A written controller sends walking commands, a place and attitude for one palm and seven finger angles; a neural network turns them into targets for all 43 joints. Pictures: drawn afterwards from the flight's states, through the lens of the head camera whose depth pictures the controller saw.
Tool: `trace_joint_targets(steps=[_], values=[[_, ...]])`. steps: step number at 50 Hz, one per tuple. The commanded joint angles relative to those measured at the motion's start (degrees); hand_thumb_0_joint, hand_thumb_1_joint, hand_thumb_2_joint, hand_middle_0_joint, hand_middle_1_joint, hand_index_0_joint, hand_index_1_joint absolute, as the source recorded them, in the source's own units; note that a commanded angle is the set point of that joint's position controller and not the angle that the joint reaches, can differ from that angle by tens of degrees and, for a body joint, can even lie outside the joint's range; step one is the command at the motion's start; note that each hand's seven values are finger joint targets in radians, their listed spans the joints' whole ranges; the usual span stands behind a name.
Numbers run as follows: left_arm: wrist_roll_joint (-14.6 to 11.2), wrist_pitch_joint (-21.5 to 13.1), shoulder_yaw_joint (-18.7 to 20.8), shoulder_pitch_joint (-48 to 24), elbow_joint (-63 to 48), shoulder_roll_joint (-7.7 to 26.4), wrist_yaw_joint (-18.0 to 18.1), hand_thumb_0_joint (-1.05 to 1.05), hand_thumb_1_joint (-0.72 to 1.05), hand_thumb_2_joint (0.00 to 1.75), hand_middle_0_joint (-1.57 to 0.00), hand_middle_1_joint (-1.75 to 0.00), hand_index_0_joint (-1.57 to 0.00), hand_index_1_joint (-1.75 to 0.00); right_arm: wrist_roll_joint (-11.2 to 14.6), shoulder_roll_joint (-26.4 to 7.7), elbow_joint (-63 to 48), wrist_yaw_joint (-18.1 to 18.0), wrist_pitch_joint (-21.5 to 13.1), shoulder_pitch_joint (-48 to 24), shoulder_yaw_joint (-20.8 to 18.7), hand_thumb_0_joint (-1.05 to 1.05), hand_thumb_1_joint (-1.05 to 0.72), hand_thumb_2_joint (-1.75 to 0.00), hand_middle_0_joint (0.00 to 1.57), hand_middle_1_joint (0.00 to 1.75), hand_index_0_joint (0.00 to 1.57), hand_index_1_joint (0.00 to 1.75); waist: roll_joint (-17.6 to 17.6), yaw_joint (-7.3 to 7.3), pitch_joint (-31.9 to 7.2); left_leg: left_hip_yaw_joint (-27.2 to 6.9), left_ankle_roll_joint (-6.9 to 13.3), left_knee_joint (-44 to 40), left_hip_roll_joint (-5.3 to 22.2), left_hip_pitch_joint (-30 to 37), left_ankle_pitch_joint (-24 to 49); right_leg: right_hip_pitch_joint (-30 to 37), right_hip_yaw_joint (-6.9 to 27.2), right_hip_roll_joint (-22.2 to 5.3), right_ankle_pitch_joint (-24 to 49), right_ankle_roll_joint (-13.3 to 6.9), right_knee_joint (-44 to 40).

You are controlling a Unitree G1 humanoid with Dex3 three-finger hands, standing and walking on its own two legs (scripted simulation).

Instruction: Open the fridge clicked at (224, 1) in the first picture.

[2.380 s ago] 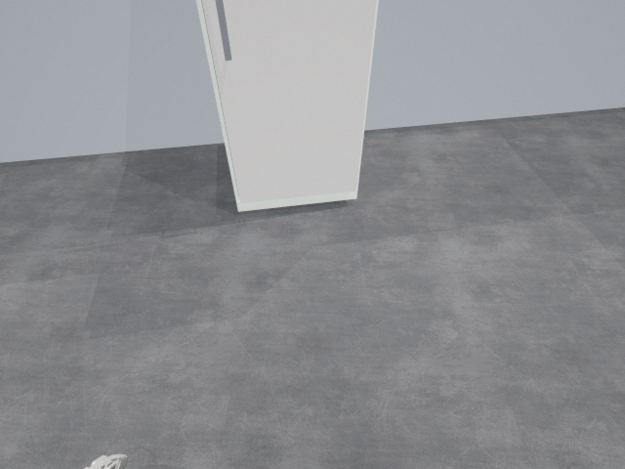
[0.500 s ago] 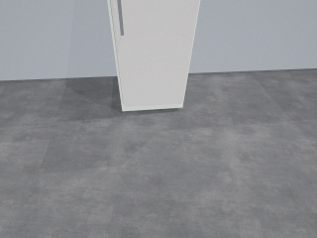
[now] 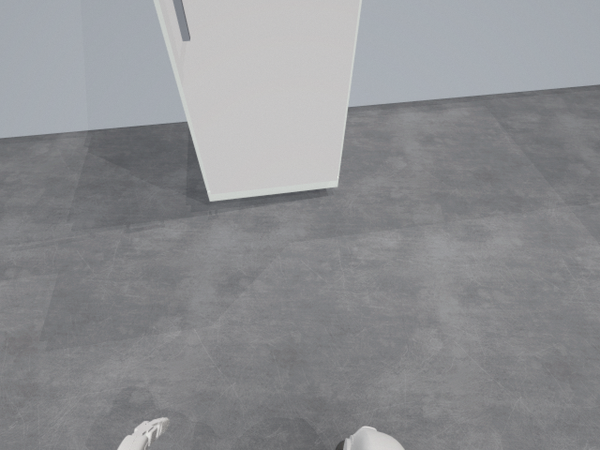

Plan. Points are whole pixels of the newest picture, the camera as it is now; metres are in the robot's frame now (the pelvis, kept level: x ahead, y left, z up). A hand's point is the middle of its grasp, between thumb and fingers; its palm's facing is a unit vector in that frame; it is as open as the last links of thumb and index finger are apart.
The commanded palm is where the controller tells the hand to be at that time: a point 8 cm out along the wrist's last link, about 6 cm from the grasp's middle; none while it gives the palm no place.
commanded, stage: walk to a spot facing it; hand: left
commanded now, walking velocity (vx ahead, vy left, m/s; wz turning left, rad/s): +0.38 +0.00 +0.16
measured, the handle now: out of the picture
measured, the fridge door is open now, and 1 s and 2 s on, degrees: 0 0 0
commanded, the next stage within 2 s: turn to face it in 0.52 s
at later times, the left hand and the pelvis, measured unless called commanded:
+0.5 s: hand (159, 406) +0.21 +0.23 -0.15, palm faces +0.13 -0.98 -0.14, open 7.4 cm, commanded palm none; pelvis +0.22 +0.05 +0.03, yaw +4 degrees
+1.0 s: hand (207, 260) +0.47 +0.19 -0.14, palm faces +0.16 -0.97 -0.21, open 7.1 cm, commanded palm none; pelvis +0.40 +0.01 +0.02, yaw +7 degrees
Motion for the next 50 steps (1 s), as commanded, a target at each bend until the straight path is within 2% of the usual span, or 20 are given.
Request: trace_joint_targets(steps=[1,5,11,14,15,16,17,18,20,23,34,36,37,38,39,40,41,43,45,50], values=[[-0.24,0.78,1.63,13.76,2.27,8.87,1.9,0.0,0.9,0.9,-0.2,-0.3,-0.2,-0.3,-0.4,-5.59,-8.5,0.69,-0.64,-7.48,-2.1,0.0,-0.9,-0.9,0.2,0.3,0.2,0.3,-6.89,5.76,-2.29,-3.76,2.41,30.16,4.32,-31.55,7.28,15.1,30.85,-20.94,-29.96,-7.63,-27.29],[0.61,0.13,0.05,8.68,1.53,4.28,2.14,0.0,0.9,0.9,-0.2,-0.3,-0.2,-0.3,-1.09,-3.59,-8.07,1.28,1.76,-4.59,-1.89,0.0,-0.9,-0.9,0.2,0.3,0.2,0.3,-7.32,0.03,-0.89,-0.84,-0.52,15.48,5.93,-23.03,10.6,2.24,11.64,-14.64,-16.33,-4.34,-27.87],[0.71,0.23,0.74,10.23,2.0,6.87,1.46,0.0,0.9,0.9,-0.2,-0.3,-0.2,-0.3,-0.82,-4.42,-12.77,2.82,0.8,-12.07,-2.12,0.0,-0.9,-0.9,0.2,0.3,0.2,0.3,-6.97,1.2,0.39,4.57,-1.01,-6.67,3.6,-16.95,14.29,4.75,7.14,-12.56,-17.85,-4.35,-26.5],[0.2,0.96,0.86,9.97,1.85,7.31,1.17,0.0,0.9,0.9,-0.2,-0.3,-0.2,-0.3,-0.83,-7.49,-12.01,2.58,-0.01,-7.85,-2.72,0.0,-0.9,-0.9,0.2,0.3,0.2,0.3,-0.15,-1.8,-0.68,8.14,-1.26,-16.13,0.69,-3.08,15.53,1.88,3.38,-9.49,-19.0,-2.38,-18.04],[-0.03,1.23,0.48,10.58,1.25,5.27,0.84,0.0,0.9,0.9,-0.2,-0.3,-0.2,-0.3,-1.14,-11.04,-10.68,2.06,-0.29,-2.97,-3.48,0.0,-0.9,-0.9,0.2,0.3,0.2,0.3,8.17,-3.72,-1.88,0.94,0.24,-22.52,3.9,2.66,7.01,-1.62,0.2,-5.52,-17.04,-0.58,-5.58],[-0.51,1.32,-0.17,10.29,-0.68,1.23,0.26,0.0,0.9,0.9,-0.2,-0.3,-0.2,-0.3,-1.87,-17.55,-9.94,1.5,-0.8,2.98,-5.11,0.0,-0.9,-0.9,0.2,0.3,0.2,0.3,23.28,-5.46,-2.37,-21.96,5.48,-35.39,17.33,6.8,-4.0,-11.38,-4.08,1.91,-21.4,2.76,14.99],[0.03,1.01,-0.3,5.75,-3.21,2.72,0.46,0.0,0.9,0.9,-0.2,-0.3,-0.2,-0.3,-1.76,-18.28,-9.34,0.67,-0.72,4.66,-4.76,0.0,-0.9,-0.9,0.2,0.3,0.2,0.3,19.39,-6.11,-1.37,-32.72,9.38,-40.88,21.99,6.3,-3.3,-17.08,2.86,2.62,-23.92,2.43,27.13],[0.11,0.81,0.08,4.55,-2.79,3.06,0.5,0.0,0.9,0.9,-0.2,-0.3,-0.2,-0.3,-1.43,-16.66,-9.69,-0.02,-0.74,0.92,-4.07,0.0,-0.9,-0.9,0.2,0.3,0.2,0.3,13.22,-4.36,-0.87,-30.85,10.2,-39.88,22.16,4.98,1.26,-19.88,6.5,-0.23,-18.87,2.11,34.03],[0.35,0.86,0.29,6.46,-0.51,2.8,-0.23,0.0,0.9,0.9,-0.2,-0.3,-0.2,-0.3,-1.03,-12.28,-11.87,-0.16,-1.76,-6.37,-2.6,0.0,-0.9,-0.9,0.2,0.3,0.2,0.3,5.24,-0.65,-0.03,-18.27,8.13,-38.8,17.7,0.27,12.67,-16.76,8.21,-3.74,-9.88,2.68,33.68],[0.43,2.13,-0.17,10.61,1.76,1.09,-0.23,0.0,0.9,0.9,-0.2,-0.3,-0.2,-0.3,-0.49,-10.22,-10.95,-0.47,-2.96,-8.06,-2.06,0.0,-0.9,-0.9,0.2,0.3,0.2,0.3,4.85,2.17,-3.2,-5.9,6.83,-37.98,13.34,0.34,30.15,-11.49,7.07,-3.88,-5.33,4.33,29.24],[-0.04,2.29,-0.77,2.26,-0.24,-0.69,0.14,0.0,0.9,0.9,-0.2,-0.3,-0.2,-0.3,-0.79,-9.96,-5.81,-0.88,-1.45,-3.83,-2.05,0.0,-0.9,-0.9,0.2,0.3,0.2,0.3,6.72,0.76,0.65,3.51,6.31,-32.14,11.75,2.74,49.13,-1.85,1.04,0.2,0.24,2.64,-0.83],[0.13,1.69,-0.58,8.03,1.53,0.81,0.56,0.0,0.9,0.9,-0.2,-0.3,-0.2,-0.3,-0.54,-10.29,-5.32,-0.93,-0.98,-4.21,-1.94,0.0,-0.9,-0.9,0.2,0.3,0.2,0.3,5.12,3.51,-1.9,2.87,4.92,-24.2,10.56,0.31,52.91,9.07,-0.36,2.53,2.62,1.99,-5.34],[0.26,1.09,-0.08,14.48,3.51,2.67,0.82,0.0,0.9,0.9,-0.2,-0.3,-0.2,-0.3,-0.15,-10.25,-5.36,-0.86,-1.03,-5.33,-1.89,0.0,-0.9,-0.9,0.2,0.3,0.2,0.3,3.39,6.79,-4.92,3.65,3.23,-16.93,8.81,-2.65,49.29,18.06,0.35,1.69,8.97,2.07,-8.96],[0.51,0.26,0.86,21.22,5.52,7.11,1.49,0.0,0.9,0.9,-0.2,-0.3,-0.2,-0.3,0.28,-8.46,-5.66,-0.49,-1.1,-4.34,-1.78,0.0,-0.9,-0.9,0.2,0.3,0.2,0.3,-4.09,8.89,-11.3,5.66,0.95,-3.61,4.73,-11.47,34.36,31.16,8.77,-7.14,26.52,-0.29,-7.25],[0.17,0.0,1.82,25.43,6.35,12.09,1.83,0.0,0.9,0.9,-0.2,-0.3,-0.2,-0.3,0.79,-5.76,-6.44,-0.53,-1.03,-0.47,-1.73,0.0,-0.9,-0.9,0.2,0.3,0.2,0.3,-15.02,7.72,-17.37,5.2,-0.81,13.25,-3.34,-20.23,-2.17,39.17,24.14,-21.44,48.05,-7.07,-10.15],[-0.6,0.18,1.14,24.07,5.75,11.69,2.01,0.0,0.9,0.9,-0.2,-0.3,-0.2,-0.3,0.97,-5.7,-6.96,-1.16,-0.14,-2.49,-1.56,0.0,-0.9,-0.9,0.2,0.3,0.2,0.3,-10.16,7.62,-17.19,-1.67,-0.63,19.91,-1.62,-19.96,-6.67,32.97,23.92,-23.63,46.89,-9.87,-13.77],[-0.63,0.53,0.97,17.95,4.46,9.84,2.4,0.0,0.9,0.9,-0.2,-0.3,-0.2,-0.3,0.87,-4.88,-7.21,-1.07,0.66,-3.73,-1.55,0.0,-0.9,-0.9,0.2,0.3,0.2,0.3,-13.99,5.73,-14.55,-2.73,-1.01,22.54,0.31,-20.64,-3.78,26.94,23.52,-22.17,37.38,-9.5,-16.6],[-0.36,0.87,-0.01,10.96,2.58,5.24,2.87,0.0,0.9,0.9,-0.2,-0.3,-0.2,-0.3,-0.2,-4.75,-6.72,-0.41,1.62,-6.31,-1.52,0.0,-0.9,-0.9,0.2,0.3,0.2,0.3,-7.72,3.65,-6.1,-2.99,-1.24,21.57,3.18,-21.75,2.98,14.66,17.07,-18.35,15.69,-7.2,-20.93],[0.1,0.87,-0.27,8.13,1.82,4.05,2.91,0.0,0.9,0.9,-0.2,-0.3,-0.2,-0.3,-0.58,-3.46,-6.5,0.2,2.42,-5.27,-1.46,0.0,-0.9,-0.9,0.2,0.3,0.2,0.3,-6.68,1.54,-4.82,-1.61,-1.57,14.79,3.73,-18.83,5.89,8.01,11.41,-16.03,2.8,-5.15,-24.16],[0.47,1.45,0.54,8.96,1.78,5.03,2.35,0.0,0.9,0.9,-0.2,-0.3,-0.2,-0.3,-0.94,-2.92,-8.83,1.44,2.69,-8.76,-1.51,0.0,-0.9,-0.9,0.2,0.3,0.2,0.3,-7.9,2.63,-2.52,3.11,-1.68,-1.47,2.4,-16.4,7.09,5.59,9.83,-14.28,-16.31,-4.9,-28.49]])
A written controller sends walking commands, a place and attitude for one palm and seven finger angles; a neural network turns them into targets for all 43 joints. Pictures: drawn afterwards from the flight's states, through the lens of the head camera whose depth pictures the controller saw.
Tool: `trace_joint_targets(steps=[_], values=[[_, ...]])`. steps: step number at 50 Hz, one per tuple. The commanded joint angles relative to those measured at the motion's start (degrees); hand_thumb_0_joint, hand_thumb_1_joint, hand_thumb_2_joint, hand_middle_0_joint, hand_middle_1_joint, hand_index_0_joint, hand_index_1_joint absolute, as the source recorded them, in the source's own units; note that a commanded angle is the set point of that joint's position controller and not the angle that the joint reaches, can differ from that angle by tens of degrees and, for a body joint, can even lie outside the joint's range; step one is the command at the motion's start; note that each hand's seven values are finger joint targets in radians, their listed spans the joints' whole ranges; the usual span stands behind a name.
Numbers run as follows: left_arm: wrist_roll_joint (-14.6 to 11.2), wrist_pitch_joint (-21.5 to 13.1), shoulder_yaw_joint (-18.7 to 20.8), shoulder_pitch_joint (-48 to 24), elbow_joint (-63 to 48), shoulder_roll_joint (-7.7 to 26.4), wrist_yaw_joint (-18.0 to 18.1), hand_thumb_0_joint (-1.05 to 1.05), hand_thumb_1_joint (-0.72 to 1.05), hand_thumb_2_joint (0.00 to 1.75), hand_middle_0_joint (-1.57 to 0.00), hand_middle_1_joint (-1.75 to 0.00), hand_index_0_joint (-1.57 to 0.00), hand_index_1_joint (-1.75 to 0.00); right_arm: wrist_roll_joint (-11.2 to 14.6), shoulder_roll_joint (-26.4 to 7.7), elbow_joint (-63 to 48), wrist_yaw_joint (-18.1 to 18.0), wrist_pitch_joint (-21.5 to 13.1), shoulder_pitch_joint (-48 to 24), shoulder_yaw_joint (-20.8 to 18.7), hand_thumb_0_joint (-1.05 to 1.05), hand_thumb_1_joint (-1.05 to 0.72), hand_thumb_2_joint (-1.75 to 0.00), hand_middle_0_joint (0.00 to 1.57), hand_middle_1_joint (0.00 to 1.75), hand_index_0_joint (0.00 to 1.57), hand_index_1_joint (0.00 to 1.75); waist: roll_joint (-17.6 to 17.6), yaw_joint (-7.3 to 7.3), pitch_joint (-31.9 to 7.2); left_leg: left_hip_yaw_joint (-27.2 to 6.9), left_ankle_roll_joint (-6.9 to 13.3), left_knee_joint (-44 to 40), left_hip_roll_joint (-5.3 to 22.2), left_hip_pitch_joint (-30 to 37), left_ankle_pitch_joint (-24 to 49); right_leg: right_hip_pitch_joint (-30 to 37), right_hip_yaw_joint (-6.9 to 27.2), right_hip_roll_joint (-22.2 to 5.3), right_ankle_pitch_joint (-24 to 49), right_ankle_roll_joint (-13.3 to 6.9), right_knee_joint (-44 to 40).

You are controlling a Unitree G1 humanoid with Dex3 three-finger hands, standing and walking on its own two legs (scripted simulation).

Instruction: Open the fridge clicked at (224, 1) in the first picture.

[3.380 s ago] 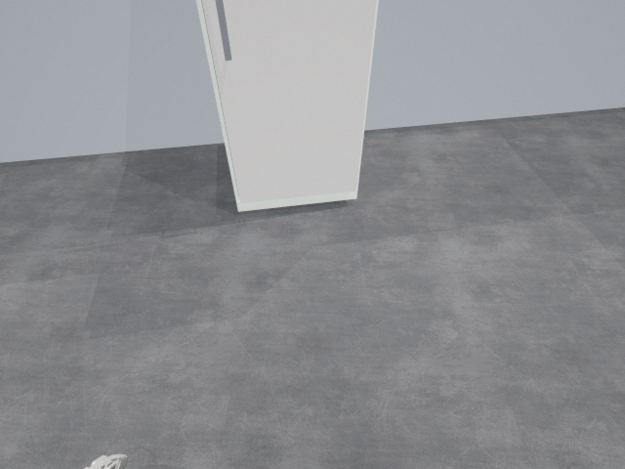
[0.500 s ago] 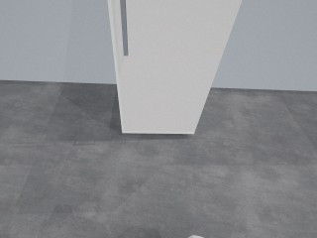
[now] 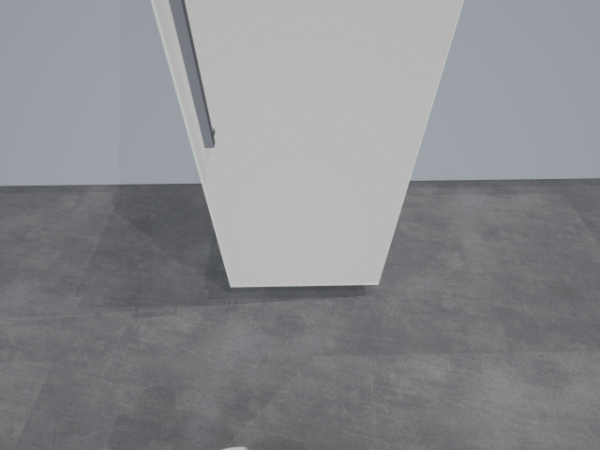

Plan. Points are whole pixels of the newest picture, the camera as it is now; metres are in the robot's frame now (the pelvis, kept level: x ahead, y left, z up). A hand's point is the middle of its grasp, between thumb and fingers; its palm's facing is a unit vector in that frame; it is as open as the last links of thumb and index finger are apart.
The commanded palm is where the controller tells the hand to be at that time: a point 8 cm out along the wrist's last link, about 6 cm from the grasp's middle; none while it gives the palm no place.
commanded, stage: take the last steps up to it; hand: left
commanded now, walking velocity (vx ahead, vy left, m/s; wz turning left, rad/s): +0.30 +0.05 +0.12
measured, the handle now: (190, 48) +0.74 +0.23 +0.19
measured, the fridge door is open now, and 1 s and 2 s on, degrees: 0 0 0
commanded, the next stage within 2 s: come to a stop and stand still in 0.66 s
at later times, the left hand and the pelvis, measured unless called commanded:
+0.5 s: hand (175, 441) +0.17 +0.20 -0.16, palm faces +0.05 -0.98 -0.19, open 7.3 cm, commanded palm none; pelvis +0.14 +0.02 +0.01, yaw +1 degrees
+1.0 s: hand (194, 390) +0.25 +0.20 -0.18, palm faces +0.13 -0.98 -0.13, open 7.4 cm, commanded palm none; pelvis +0.26 +0.04 +0.00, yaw +2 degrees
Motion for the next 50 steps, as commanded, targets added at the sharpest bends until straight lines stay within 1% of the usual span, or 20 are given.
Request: trace_joint_targets(steps=[1,4,6,8,9,11,13,16,23,26,27,28,29,30,32,35,40,43,46,50], values=[[0.4,0.36,1.36,6.51,-0.54,8.92,-0.23,0.0,0.9,0.9,-0.2,-0.3,-0.2,-0.3,-0.12,-0.28,-2.3,1.26,-0.16,4.87,0.13,0.0,-0.9,-0.9,0.2,0.3,0.2,0.3,-9.41,1.55,0.2,1.13,0.01,-11.58,0.04,3.7,0.15,-2.47,14.12,-15.54,-15.25,-5.64,-19.31],[-0.07,1.07,1.78,5.55,-0.63,10.0,-0.54,0.0,0.9,0.9,-0.2,-0.3,-0.2,-0.3,-0.32,-1.14,-2.29,1.27,-0.56,6.21,0.18,0.0,-0.9,-0.9,0.2,0.3,0.2,0.3,-9.46,0.26,1.46,4.36,-0.01,-21.59,-1.81,11.34,4.21,-5.92,11.48,-13.17,-21.64,-3.97,-17.1],[-0.39,1.8,1.54,4.77,-1.15,8.83,-0.99,0.0,0.9,0.9,-0.2,-0.3,-0.2,-0.3,-0.24,-3.37,-1.13,0.96,-0.97,10.05,-0.06,0.0,-0.9,-0.9,0.2,0.3,0.2,0.3,-2.03,-1.41,2.0,2.83,0.36,-30.11,-1.74,19.48,2.52,-11.46,7.73,-9.16,-25.32,-1.04,-9.69],[-0.57,2.06,0.6,1.42,-4.91,3.69,-1.72,0.0,0.9,0.9,-0.2,-0.3,-0.2,-0.3,-1.17,-11.55,-1.95,0.04,-1.34,14.67,-1.62,0.0,-0.9,-0.9,0.2,0.3,0.2,0.3,17.94,-4.21,8.18,-27.04,9.01,-50.77,15.87,16.49,-21.34,-22.22,0.71,1.59,-20.73,3.05,15.05],[0.23,1.9,0.76,-1.69,-5.96,4.63,-1.8,0.0,0.9,0.9,-0.2,-0.3,-0.2,-0.3,-0.87,-11.91,-1.8,-0.33,-1.66,13.53,-1.65,0.0,-0.9,-0.9,0.2,0.3,0.2,0.3,15.73,-4.25,10.08,-30.09,11.77,-53.36,18.11,14.63,-21.07,-24.47,6.79,-0.74,-18.71,1.88,25.62],[0.32,1.13,1.12,0.27,-4.49,5.54,-2.7,0.0,0.9,0.9,-0.2,-0.3,-0.2,-0.3,-0.26,-8.66,-3.23,-0.81,-2.74,8.26,-0.43,0.0,-0.9,-0.9,0.2,0.3,0.2,0.3,6.35,-1.26,7.36,-21.65,11.0,-50.33,14.57,16.7,-7.45,-25.03,10.35,-3.31,-10.89,1.71,31.9],[0.22,1.08,0.79,3.88,-2.33,4.68,-2.8,0.0,0.9,0.9,-0.2,-0.3,-0.2,-0.3,-0.18,-7.98,-3.29,-1.0,-3.79,6.34,-0.01,0.0,-0.9,-0.9,0.2,0.3,0.2,0.3,4.25,0.57,2.79,-12.03,9.6,-47.66,10.69,20.9,9.83,-22.36,9.97,-3.71,-5.52,2.72,31.71],[-0.13,1.39,0.39,4.28,-1.78,4.07,-2.52,0.0,0.9,0.9,-0.2,-0.3,-0.2,-0.3,0.27,-7.36,-2.0,-1.17,-4.28,7.94,0.04,0.0,-0.9,-0.9,0.2,0.3,0.2,0.3,2.95,0.62,1.07,-7.61,10.63,-46.06,9.5,23.35,22.52,-19.83,9.04,-3.57,-4.35,3.53,26.61],[-0.23,1.22,0.27,1.24,-3.03,2.72,-2.36,0.0,0.9,0.9,-0.2,-0.3,-0.2,-0.3,-0.26,-7.76,0.68,-0.83,-3.39,8.77,-0.72,0.0,-0.9,-0.9,0.2,0.3,0.2,0.3,4.51,0.2,4.59,-4.79,10.26,-42.81,10.08,18.93,21.28,-10.09,5.77,-1.62,-3.89,2.75,9.64],[0.08,0.37,0.98,10.22,-0.14,4.45,-2.2,0.0,0.9,0.9,-0.2,-0.3,-0.2,-0.3,0.01,-7.08,1.07,-0.76,-2.98,7.5,-0.58,0.0,-0.9,-0.9,0.2,0.3,0.2,0.3,1.63,4.3,1.86,-1.41,7.33,-30.73,6.0,13.87,21.36,5.38,3.94,1.4,1.05,1.48,0.25],[0.4,-0.36,1.69,17.31,2.19,7.32,-1.84,0.0,0.9,0.9,-0.2,-0.3,-0.2,-0.3,0.46,-5.47,0.76,-0.49,-3.3,7.37,-0.3,0.0,-0.9,-0.9,0.2,0.3,0.2,0.3,-3.98,7.24,-1.89,1.69,5.2,-19.08,2.61,7.58,19.02,16.25,10.1,-3.3,2.83,-0.45,-1.59],[0.44,-0.92,2.81,23.6,3.65,13.05,-1.16,0.0,0.9,0.9,-0.2,-0.3,-0.2,-0.3,0.98,-1.9,-0.83,-0.02,-3.76,9.2,0.29,0.0,-0.9,-0.9,0.2,0.3,0.2,0.3,-18.76,7.93,-6.31,4.86,2.64,-2.3,-4.29,-5.25,0.69,26.34,30.55,-17.93,7.78,-6.02,-8.25],[-0.57,-0.69,2.72,25.62,3.77,14.72,-0.95,0.0,0.9,0.9,-0.2,-0.3,-0.2,-0.3,0.94,-3.87,-2.06,-0.17,-3.13,7.56,0.07,0.0,-0.9,-0.9,0.2,0.3,0.2,0.3,-16.51,8.06,-7.14,-0.37,2.63,9.42,-4.89,-7.87,-10.86,23.37,38.21,-23.25,4.47,-10.39,-14.55],[-0.54,-0.67,2.59,20.63,2.85,13.38,-0.64,0.0,0.9,0.9,-0.2,-0.3,-0.2,-0.3,0.65,-3.24,-2.48,0.0,-2.71,4.23,-0.25,0.0,-0.9,-0.9,0.2,0.3,0.2,0.3,-16.87,7.09,-4.43,-4.1,2.7,14.03,-2.68,-9.92,-7.25,16.66,37.97,-22.18,-2.33,-10.25,-16.76],[-0.29,-0.44,1.32,11.92,0.38,7.92,0.08,0.0,0.9,0.9,-0.2,-0.3,-0.2,-0.3,0.08,-2.88,-2.28,0.42,-2.08,2.29,-0.23,0.0,-0.9,-0.9,0.2,0.3,0.2,0.3,-8.85,3.65,1.67,-5.23,2.07,12.37,1.38,-8.78,1.25,5.97,26.76,-18.28,-5.46,-7.97,-17.68],[0.3,-0.7,0.5,8.66,-0.15,6.02,0.15,0.0,0.9,0.9,-0.2,-0.3,-0.2,-0.3,-0.1,-0.71,-1.37,0.7,-0.73,5.11,0.28,0.0,-0.9,-0.9,0.2,0.3,0.2,0.3,-9.21,0.3,1.6,-1.97,0.28,0.65,0.93,-1.2,3.42,-0.94,14.76,-13.98,3.57,-5.78,-17.63],[0.0,0.1,0.34,9.01,0.82,7.17,0.06,0.0,0.9,0.9,-0.2,-0.3,-0.2,-0.3,0.36,-0.28,-2.77,0.59,-1.06,1.34,1.15,0.0,-0.9,-0.9,0.2,0.3,0.2,0.3,-9.79,1.5,1.33,0.39,-0.98,-18.04,-1.72,5.43,7.77,0.65,11.49,-11.15,9.89,-5.13,-14.45],[-0.82,1.26,-0.37,7.97,1.52,6.26,0.44,0.0,0.9,0.9,-0.2,-0.3,-0.2,-0.3,0.53,-3.04,-1.59,-0.01,-1.53,3.12,1.35,0.0,-0.9,-0.9,0.2,0.3,0.2,0.3,-5.18,0.2,-1.4,-1.04,-1.45,-32.39,-0.78,17.07,24.8,-0.09,8.06,-6.55,10.73,-0.47,-5.61],[-1.01,3.12,-1.14,12.27,2.12,3.46,1.08,0.0,0.9,0.9,-0.2,-0.3,-0.2,-0.3,0.65,-8.87,-3.1,-1.12,-1.45,-1.1,0.6,0.0,-0.9,-0.9,0.2,0.3,0.2,0.3,10.74,2.6,-0.38,-10.69,5.03,-37.23,10.45,12.54,42.88,2.72,6.61,-1.46,-7.8,4.5,-0.68],[-0.89,4.34,-0.73,12.16,2.33,5.16,0.85,0.0,0.9,0.9,-0.2,-0.3,-0.2,-0.3,0.56,-9.4,-4.19,-2.52,-0.58,-3.76,-0.36,0.0,-0.9,-0.9,0.2,0.3,0.2,0.3,10.16,1.86,-3.16,-11.32,9.61,-37.4,12.3,18.89,54.2,-2.13,10.12,-0.97,-16.7,4.15,12.62]])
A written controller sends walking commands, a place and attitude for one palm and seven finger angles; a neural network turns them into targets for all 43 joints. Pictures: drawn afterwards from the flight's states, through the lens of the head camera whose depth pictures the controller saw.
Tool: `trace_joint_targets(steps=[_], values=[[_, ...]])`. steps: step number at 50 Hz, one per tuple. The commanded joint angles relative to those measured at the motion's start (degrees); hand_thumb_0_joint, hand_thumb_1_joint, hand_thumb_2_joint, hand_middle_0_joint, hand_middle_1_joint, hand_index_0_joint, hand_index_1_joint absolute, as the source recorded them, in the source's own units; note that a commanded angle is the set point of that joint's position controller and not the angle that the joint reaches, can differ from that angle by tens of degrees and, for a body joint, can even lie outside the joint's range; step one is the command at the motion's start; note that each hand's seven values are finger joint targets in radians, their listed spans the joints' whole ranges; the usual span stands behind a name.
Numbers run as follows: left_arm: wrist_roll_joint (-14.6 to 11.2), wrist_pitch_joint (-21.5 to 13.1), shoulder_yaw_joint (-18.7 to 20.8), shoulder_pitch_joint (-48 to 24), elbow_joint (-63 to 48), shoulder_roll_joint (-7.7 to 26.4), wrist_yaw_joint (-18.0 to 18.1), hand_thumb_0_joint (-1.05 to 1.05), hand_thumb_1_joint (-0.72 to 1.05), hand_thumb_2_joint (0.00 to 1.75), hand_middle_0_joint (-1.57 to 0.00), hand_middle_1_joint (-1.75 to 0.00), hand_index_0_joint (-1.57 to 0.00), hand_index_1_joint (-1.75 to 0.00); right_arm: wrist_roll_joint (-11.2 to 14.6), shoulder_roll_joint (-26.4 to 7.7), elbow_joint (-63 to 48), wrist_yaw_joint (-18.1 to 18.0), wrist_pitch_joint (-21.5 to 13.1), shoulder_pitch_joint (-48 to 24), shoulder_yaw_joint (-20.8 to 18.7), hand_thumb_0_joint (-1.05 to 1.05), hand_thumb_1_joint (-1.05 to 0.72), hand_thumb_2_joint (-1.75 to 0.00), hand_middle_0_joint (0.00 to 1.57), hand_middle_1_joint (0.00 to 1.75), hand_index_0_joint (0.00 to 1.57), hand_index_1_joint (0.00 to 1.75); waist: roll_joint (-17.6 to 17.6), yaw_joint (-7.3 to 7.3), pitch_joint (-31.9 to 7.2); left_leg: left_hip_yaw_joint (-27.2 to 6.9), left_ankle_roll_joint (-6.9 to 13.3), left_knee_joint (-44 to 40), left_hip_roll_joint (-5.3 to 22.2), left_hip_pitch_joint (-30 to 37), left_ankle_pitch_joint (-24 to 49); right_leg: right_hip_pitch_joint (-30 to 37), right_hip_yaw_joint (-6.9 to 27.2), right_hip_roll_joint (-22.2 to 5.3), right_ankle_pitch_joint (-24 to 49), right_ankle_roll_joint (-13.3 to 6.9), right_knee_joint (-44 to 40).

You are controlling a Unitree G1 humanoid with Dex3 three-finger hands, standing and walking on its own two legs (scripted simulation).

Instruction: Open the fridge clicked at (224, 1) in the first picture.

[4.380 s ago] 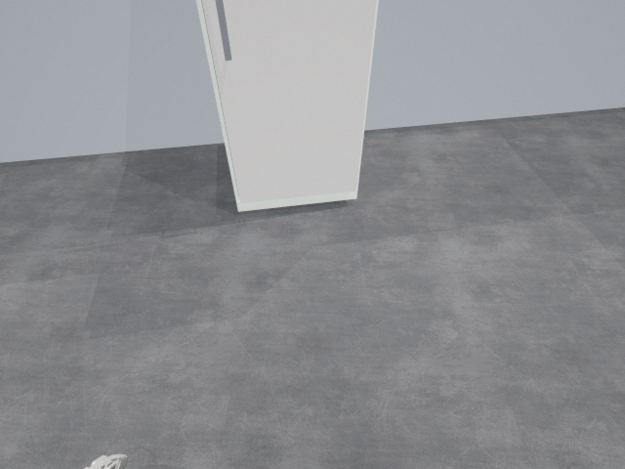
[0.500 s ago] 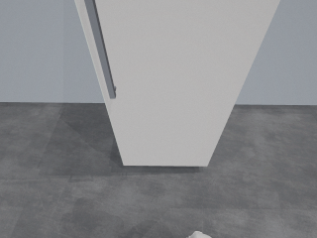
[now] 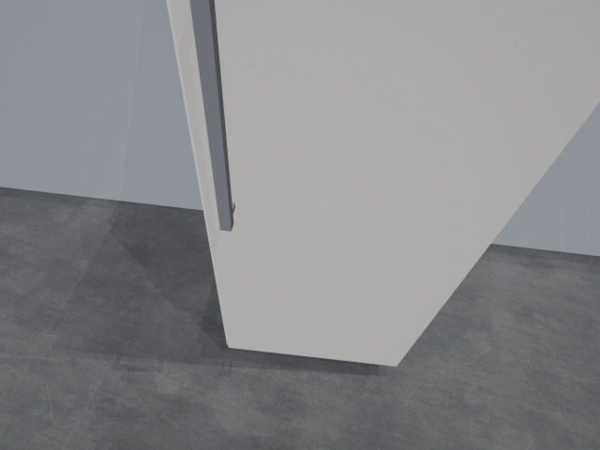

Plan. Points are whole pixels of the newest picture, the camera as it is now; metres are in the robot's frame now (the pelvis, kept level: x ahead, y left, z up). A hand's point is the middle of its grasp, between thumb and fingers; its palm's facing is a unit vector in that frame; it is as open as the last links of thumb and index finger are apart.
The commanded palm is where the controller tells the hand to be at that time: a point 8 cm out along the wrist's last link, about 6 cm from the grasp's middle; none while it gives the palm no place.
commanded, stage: come to a stop and stand still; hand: left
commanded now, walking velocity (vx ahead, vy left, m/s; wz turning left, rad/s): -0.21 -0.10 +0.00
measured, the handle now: (219, 120) +0.48 +0.18 +0.18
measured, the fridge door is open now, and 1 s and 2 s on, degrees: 0 0 0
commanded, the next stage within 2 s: look again from close up in 1.48 s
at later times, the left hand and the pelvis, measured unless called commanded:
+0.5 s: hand out of the picture -0.01 +0.14 -0.17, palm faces +0.05 -0.98 -0.21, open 7.3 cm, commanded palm none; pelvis -0.05 -0.04 +0.00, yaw +0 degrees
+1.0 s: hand out of the picture -0.09 +0.13 -0.17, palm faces +0.05 -0.98 -0.17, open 7.4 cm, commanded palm none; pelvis -0.07 -0.03 +0.00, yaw -1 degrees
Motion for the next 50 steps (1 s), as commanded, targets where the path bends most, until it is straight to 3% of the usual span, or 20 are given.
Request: trace_joint_targets(steps=[1,6,9,11,12,13,15,18,22,24,25,26,27,28,36,40,47,48,49,50], values=[[0.09,0.19,0.95,5.02,-2.48,4.99,0.4,0.0,0.9,0.9,-0.2,-0.3,-0.2,-0.3,-0.13,-10.16,-1.46,-1.38,0.7,4.39,-2.72,0.0,-0.9,-0.9,0.2,0.3,0.2,0.3,13.26,-2.42,-5.0,-13.2,8.08,-8.5,16.25,13.9,46.21,-9.69,3.86,0.04,-6.93,-0.37,10.14],[0.42,0.88,2.0,2.89,-5.36,4.29,0.28,0.0,0.9,0.9,-0.2,-0.3,-0.2,-0.3,-0.63,-11.29,-2.93,-1.15,1.96,3.16,-4.28,0.0,-0.9,-0.9,0.2,0.3,0.2,0.3,10.43,-3.2,-7.55,-12.06,9.39,-7.41,17.01,12.73,38.97,-11.01,4.73,1.29,-7.87,-0.46,14.82],[0.4,0.85,2.0,4.73,-5.56,3.36,0.3,0.0,0.9,0.9,-0.2,-0.3,-0.2,-0.3,-0.68,-10.7,-3.73,-0.48,2.15,0.96,-4.32,0.0,-0.9,-0.9,0.2,0.3,0.2,0.3,11.07,-2.12,-7.42,-11.13,7.33,-8.73,15.41,5.72,23.35,-4.14,3.91,1.42,-1.87,-0.94,6.08],[0.83,0.12,1.84,7.88,-4.63,4.03,0.35,0.0,0.9,0.9,-0.2,-0.3,-0.2,-0.3,-0.23,-9.06,-3.68,0.1,2.29,0.28,-3.97,0.0,-0.9,-0.9,0.2,0.3,0.2,0.3,5.73,-0.42,-5.8,-9.03,3.77,-5.53,11.15,-0.79,8.01,2.8,3.47,1.37,8.54,-0.98,-7.29],[1.27,-0.28,1.93,6.6,-5.25,6.83,0.57,0.0,0.9,0.9,-0.2,-0.3,-0.2,-0.3,0.26,-6.37,-4.12,0.5,2.57,1.24,-3.63,0.0,-0.9,-0.9,0.2,0.3,0.2,0.3,-2.47,-1.39,-3.72,-5.93,0.38,-0.63,5.68,-4.57,-3.5,1.87,11.67,-4.51,7.79,-2.74,-15.22],[1.18,-0.46,1.89,2.3,-6.34,10.26,0.5,0.0,0.9,0.9,-0.2,-0.3,-0.2,-0.3,0.48,-3.51,-4.79,1.12,3.11,1.11,-2.76,0.0,-0.9,-0.9,0.2,0.3,0.2,0.3,-10.46,-3.02,-0.49,-2.61,-2.39,2.9,0.89,-5.01,-11.7,-5.09,18.69,-12.49,1.64,-6.96,-20.2],[1.06,-0.33,2.28,-2.18,-8.12,11.41,0.46,0.0,0.9,0.9,-0.2,-0.3,-0.2,-0.3,-0.12,-5.15,-4.85,1.4,4.43,-1.51,-3.09,0.0,-0.9,-0.9,0.2,0.3,0.2,0.3,-12.98,-1.7,3.95,-5.99,-1.87,15.58,0.34,-2.93,-14.98,-16.95,21.82,-13.31,-11.66,-10.44,-25.47],[0.93,-0.69,1.67,-4.53,-7.86,9.19,0.34,0.0,0.9,0.9,-0.2,-0.3,-0.2,-0.3,-0.19,-4.28,-1.43,1.31,3.84,4.5,-2.43,0.0,-0.9,-0.9,0.2,0.3,0.2,0.3,-5.95,-3.94,3.37,-6.0,-1.72,17.61,0.52,-2.47,-10.37,-12.57,14.11,-8.98,-0.33,-9.87,-20.61],[0.48,-1.18,1.64,-1.25,-6.01,8.83,0.26,0.0,0.9,0.9,-0.2,-0.3,-0.2,-0.3,-0.19,-3.53,-0.16,0.67,2.76,7.06,-1.28,0.0,-0.9,-0.9,0.2,0.3,0.2,0.3,-2.64,-2.85,0.64,-5.43,-2.54,4.01,0.91,0.36,-8.78,-5.11,12.9,-8.0,8.36,-9.51,-16.53],[-0.24,-1.34,1.2,-0.92,-4.68,7.77,0.17,0.0,0.9,0.9,-0.2,-0.3,-0.2,-0.3,-0.22,-4.12,1.85,0.24,1.63,10.38,-0.62,0.0,-0.9,-0.9,0.2,0.3,0.2,0.3,1.46,-3.23,-0.89,-8.5,-1.83,-6.49,2.63,6.48,2.02,-5.81,10.97,-5.32,9.16,-6.41,-13.54],[-0.5,-1.39,1.01,-0.23,-4.2,6.4,0.0,0.0,0.9,0.9,-0.2,-0.3,-0.2,-0.3,-0.41,-5.17,2.14,-0.02,1.12,10.02,-0.39,0.0,-0.9,-0.9,0.2,0.3,0.2,0.3,5.29,-2.14,-0.9,-10.94,-1.0,-8.8,5.09,5.65,5.42,-3.98,9.2,-2.63,10.09,-4.44,-13.0],[-0.42,-1.54,0.85,0.24,-4.03,6.12,-0.18,0.0,0.9,0.9,-0.2,-0.3,-0.2,-0.3,-0.41,-6.34,2.11,-0.22,0.9,9.33,-0.38,0.0,-0.9,-0.9,0.2,0.3,0.2,0.3,4.08,-1.39,-1.14,-11.73,-0.72,-9.26,6.58,3.96,4.78,-1.23,8.34,-1.6,11.48,-3.49,-13.22],[-0.5,-1.34,0.93,-0.22,-3.01,6.25,-0.13,0.0,0.9,0.9,-0.2,-0.3,-0.2,-0.3,-0.39,-6.17,2.85,-0.23,0.53,8.77,-0.3,0.0,-0.9,-0.9,0.2,0.3,0.2,0.3,9.44,-1.25,-1.78,-11.81,-0.62,-10.34,6.22,2.12,4.72,1.6,7.12,-1.61,13.64,-3.07,-11.85],[-0.54,-1.2,0.94,-0.69,-2.58,6.82,-0.07,0.0,0.9,0.9,-0.2,-0.3,-0.2,-0.3,-0.26,-5.83,3.08,-0.16,0.58,8.59,-0.19,0.0,-0.9,-0.9,0.2,0.3,0.2,0.3,10.31,-1.17,-1.79,-11.38,-0.96,-11.69,5.92,0.45,2.77,4.12,6.68,-1.34,13.82,-2.93,-11.32],[-0.16,-1.05,0.43,0.66,-0.73,6.17,-0.06,0.0,0.9,0.9,-0.2,-0.3,-0.2,-0.3,-0.35,-4.3,4.09,-0.03,1.52,12.98,-0.27,0.0,-0.9,-0.9,0.2,0.3,0.2,0.3,1.16,-2.27,3.41,-8.3,-1.41,-12.32,2.68,0.43,-7.03,-0.92,9.19,-1.93,1.29,-2.87,-17.44],[-0.14,-1.16,0.44,1.87,-0.4,5.3,0.03,0.0,0.9,0.9,-0.2,-0.3,-0.2,-0.3,-0.38,-3.68,4.22,-0.08,1.44,14.35,-0.23,0.0,-0.9,-0.9,0.2,0.3,0.2,0.3,1.36,-2.62,3.45,-7.8,-1.28,-11.71,2.28,0.77,-7.42,-2.97,9.62,-1.94,-0.64,-2.77,-17.76],[0.0,-1.53,0.16,4.26,0.24,3.93,0.2,0.0,0.9,0.9,-0.2,-0.3,-0.2,-0.3,-0.19,-3.13,4.11,-0.22,0.85,14.55,-0.05,0.0,-0.9,-0.9,0.2,0.3,0.2,0.3,2.68,-2.49,2.94,-8.3,-0.93,-12.15,2.8,1.28,-5.93,-2.91,9.13,-1.7,3.71,-2.79,-16.32],[0.59,-2.82,-0.8,8.54,1.58,5.26,2.42,0.0,0.9,0.9,-0.2,-0.3,-0.2,-0.3,-0.14,-5.94,0.34,0.68,-0.04,7.22,-0.02,0.0,-0.9,-0.9,0.2,0.3,0.2,0.3,5.62,-0.01,3.6,-4.66,-2.72,-0.95,3.66,-1.44,-3.48,-2.16,9.49,-4.2,16.59,-3.08,-12.36],[0.36,-3.42,-0.19,6.32,-0.81,7.98,1.69,0.0,0.9,0.9,-0.2,-0.3,-0.2,-0.3,-0.22,-2.76,-1.39,0.9,0.64,11.03,0.09,0.0,-0.9,-0.9,0.2,0.3,0.2,0.3,5.86,-3.41,-3.4,-6.09,-2.46,0.45,-0.05,1.06,-8.79,-3.36,14.16,-6.72,0.99,-5.31,-15.46],[0.52,-3.46,0.08,4.21,-2.02,8.42,1.25,0.0,0.9,0.9,-0.2,-0.3,-0.2,-0.3,-0.27,-2.72,-1.11,1.05,0.52,14.05,0.15,0.0,-0.9,-0.9,0.2,0.3,0.2,0.3,3.91,-4.7,-4.24,-5.97,-1.85,0.05,-0.01,3.15,-7.98,-7.34,13.47,-6.43,-6.99,-6.33,-15.25]])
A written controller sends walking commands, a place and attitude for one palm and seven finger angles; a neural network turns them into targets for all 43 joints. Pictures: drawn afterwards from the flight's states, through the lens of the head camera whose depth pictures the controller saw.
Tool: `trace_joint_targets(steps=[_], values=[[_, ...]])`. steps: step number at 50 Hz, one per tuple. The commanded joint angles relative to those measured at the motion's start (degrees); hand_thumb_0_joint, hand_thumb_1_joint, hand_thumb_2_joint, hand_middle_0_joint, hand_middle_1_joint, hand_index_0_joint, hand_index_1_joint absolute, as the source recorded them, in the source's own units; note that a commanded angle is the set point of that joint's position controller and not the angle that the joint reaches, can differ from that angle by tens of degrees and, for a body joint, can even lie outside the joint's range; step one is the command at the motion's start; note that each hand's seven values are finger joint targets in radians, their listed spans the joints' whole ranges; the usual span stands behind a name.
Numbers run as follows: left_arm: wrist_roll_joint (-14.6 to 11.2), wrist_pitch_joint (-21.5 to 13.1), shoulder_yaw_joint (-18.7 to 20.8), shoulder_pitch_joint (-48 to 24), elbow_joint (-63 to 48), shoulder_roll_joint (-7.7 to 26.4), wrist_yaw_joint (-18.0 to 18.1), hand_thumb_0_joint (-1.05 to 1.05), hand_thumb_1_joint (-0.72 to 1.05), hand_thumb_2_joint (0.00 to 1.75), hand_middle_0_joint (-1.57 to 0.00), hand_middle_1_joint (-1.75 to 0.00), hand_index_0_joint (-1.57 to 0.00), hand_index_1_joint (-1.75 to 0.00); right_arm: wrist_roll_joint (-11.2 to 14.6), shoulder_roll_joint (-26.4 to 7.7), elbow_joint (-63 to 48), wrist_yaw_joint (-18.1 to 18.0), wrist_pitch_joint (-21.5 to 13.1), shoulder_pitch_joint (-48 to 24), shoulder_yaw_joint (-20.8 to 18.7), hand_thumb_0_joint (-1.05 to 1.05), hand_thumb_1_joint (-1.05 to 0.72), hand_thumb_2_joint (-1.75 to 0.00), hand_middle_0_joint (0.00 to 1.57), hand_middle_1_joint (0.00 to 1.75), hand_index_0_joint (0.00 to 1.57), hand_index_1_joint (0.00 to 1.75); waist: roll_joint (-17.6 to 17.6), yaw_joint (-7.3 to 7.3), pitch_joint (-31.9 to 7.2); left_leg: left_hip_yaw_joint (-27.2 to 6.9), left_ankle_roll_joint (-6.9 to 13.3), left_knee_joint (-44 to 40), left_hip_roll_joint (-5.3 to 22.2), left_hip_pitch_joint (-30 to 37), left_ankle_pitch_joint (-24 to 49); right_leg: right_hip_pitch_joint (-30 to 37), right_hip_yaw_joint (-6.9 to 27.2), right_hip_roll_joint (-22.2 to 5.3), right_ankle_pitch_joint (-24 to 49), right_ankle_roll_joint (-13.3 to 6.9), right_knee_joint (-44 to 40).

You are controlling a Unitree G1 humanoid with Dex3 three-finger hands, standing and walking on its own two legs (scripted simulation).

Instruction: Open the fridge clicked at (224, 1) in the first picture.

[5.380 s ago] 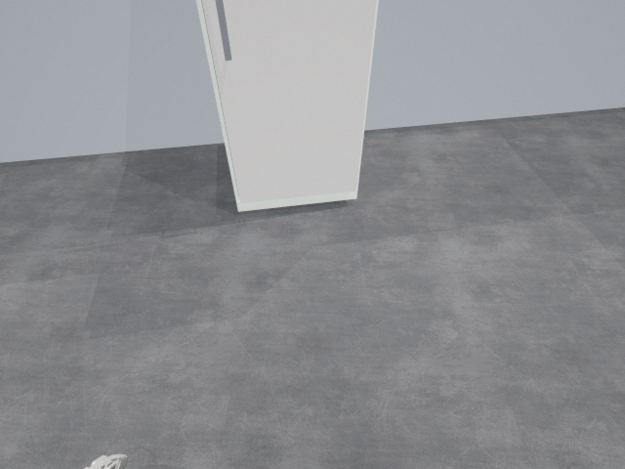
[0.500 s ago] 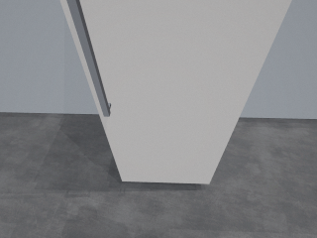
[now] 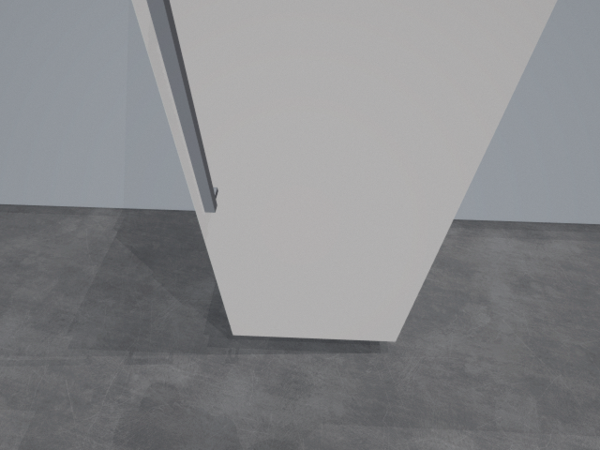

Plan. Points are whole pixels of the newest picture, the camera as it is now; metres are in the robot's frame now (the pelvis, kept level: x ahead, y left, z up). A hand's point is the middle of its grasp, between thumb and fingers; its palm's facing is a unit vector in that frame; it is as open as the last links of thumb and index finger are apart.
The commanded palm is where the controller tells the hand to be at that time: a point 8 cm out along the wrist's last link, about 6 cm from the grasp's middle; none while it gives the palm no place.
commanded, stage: come to a stop and stand still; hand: left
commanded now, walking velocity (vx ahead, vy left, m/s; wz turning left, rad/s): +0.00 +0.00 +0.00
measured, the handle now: (190, 107) +0.55 +0.21 +0.18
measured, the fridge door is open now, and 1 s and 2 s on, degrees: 0 0 0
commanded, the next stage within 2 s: look again from close up in 0.48 s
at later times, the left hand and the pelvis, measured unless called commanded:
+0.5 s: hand out of the picture +0.04 +0.20 -0.16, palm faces +0.03 -0.97 -0.25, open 7.4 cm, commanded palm none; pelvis +0.02 +0.02 +0.00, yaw +0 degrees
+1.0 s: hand out of the picture +0.04 +0.18 -0.17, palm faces +0.02 -0.98 -0.22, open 7.4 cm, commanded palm none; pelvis +0.02 -0.01 +0.00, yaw +0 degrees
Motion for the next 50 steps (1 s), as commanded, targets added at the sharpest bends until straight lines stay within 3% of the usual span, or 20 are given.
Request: trace_joint_targets(steps=[1,4,9,17,27,50], values=[[0.48,-2.15,1.25,0.52,-4.82,9.71,0.61,0.0,0.9,0.9,-0.2,-0.3,-0.2,-0.3,-0.58,-3.76,-5.14,0.73,-1.24,6.27,-0.59,0.0,-0.9,-0.9,0.2,0.3,0.2,0.3,0.42,-3.34,-2.76,-2.35,1.09,1.81,0.49,-0.19,-2.22,-6.12,9.56,-9.05,-17.07,-3.26,-5.05],[0.21,-1.65,0.48,1.3,-4.65,6.86,0.1,0.0,0.9,0.9,-0.2,-0.3,-0.2,-0.3,-0.39,-5.13,-6.28,0.25,-1.72,5.19,-0.46,0.0,-0.9,-0.9,0.2,0.3,0.2,0.3,1.67,-1.9,3.65,-6.65,2.55,-5.5,3.12,-7.39,-3.74,-4.22,6.84,-4.83,-12.86,-1.42,-1.6],[0.04,-1.63,0.29,2.26,-4.35,6.79,-0.17,0.0,0.9,0.9,-0.2,-0.3,-0.2,-0.3,-0.16,-7.29,-6.71,-0.02,-2.43,3.86,-0.34,0.0,-0.9,-0.9,0.2,0.3,0.2,0.3,-0.6,-0.7,5.01,-7.55,3.07,-8.98,3.51,-9.04,-3.15,0.69,5.93,-4.57,-5.44,-0.96,-0.16],[-0.06,-1.64,0.87,0.39,-5.05,8.95,-0.19,0.0,0.9,0.9,-0.2,-0.3,-0.2,-0.3,-0.24,-9.1,-5.47,-0.22,-2.89,2.82,-0.19,0.0,-0.9,-0.9,0.2,0.3,0.2,0.3,-0.32,-0.45,3.1,-6.12,2.96,-8.71,3.44,-5.1,4.52,3.59,5.61,-5.38,0.65,-1.0,0.07],[-0.09,-1.62,1.06,-1.54,-5.06,10.69,-0.34,0.0,0.9,0.9,-0.2,-0.3,-0.2,-0.3,-0.16,-10.11,-3.92,-0.19,-2.55,0.73,-0.21,0.0,-0.9,-0.9,0.2,0.3,0.2,0.3,-2.03,-0.63,1.96,-4.78,2.51,-8.13,3.39,-2.22,5.63,4.15,6.54,-6.05,2.72,-1.15,-1.16],[-0.18,-1.67,1.03,-1.81,-4.19,11.2,-0.44,0.0,0.9,0.9,-0.2,-0.3,-0.2,-0.3,-0.13,-9.53,-1.72,-0.23,-1.96,-0.62,-0.05,0.0,-0.9,-0.9,0.2,0.3,0.2,0.3,-1.52,-0.68,1.62,-3.39,1.58,-7.88,3.51,-0.31,4.26,4.21,7.94,-6.39,1.67,-1.61,-4.38]])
